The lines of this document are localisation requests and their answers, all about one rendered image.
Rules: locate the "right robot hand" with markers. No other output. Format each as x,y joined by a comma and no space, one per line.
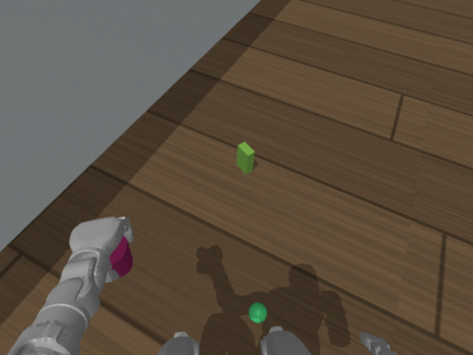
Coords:
377,346

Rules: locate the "left robot hand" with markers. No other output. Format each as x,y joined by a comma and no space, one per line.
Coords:
105,234

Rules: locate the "left robot arm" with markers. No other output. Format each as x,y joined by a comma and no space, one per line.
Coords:
62,321

